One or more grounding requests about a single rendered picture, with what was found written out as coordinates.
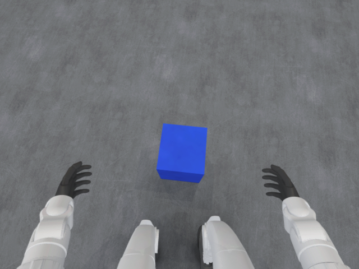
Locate robot right forearm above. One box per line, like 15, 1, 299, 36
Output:
282, 197, 350, 269

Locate robot left thigh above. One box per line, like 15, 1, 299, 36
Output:
117, 225, 159, 269

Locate robot right hand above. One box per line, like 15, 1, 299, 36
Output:
262, 164, 299, 201

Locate robot left hand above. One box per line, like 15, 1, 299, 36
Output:
55, 161, 92, 199

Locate robot right foot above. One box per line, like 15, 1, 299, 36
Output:
197, 225, 213, 269

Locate carton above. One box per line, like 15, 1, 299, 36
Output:
157, 123, 208, 183

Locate robot left forearm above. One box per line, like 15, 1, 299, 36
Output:
17, 195, 74, 269

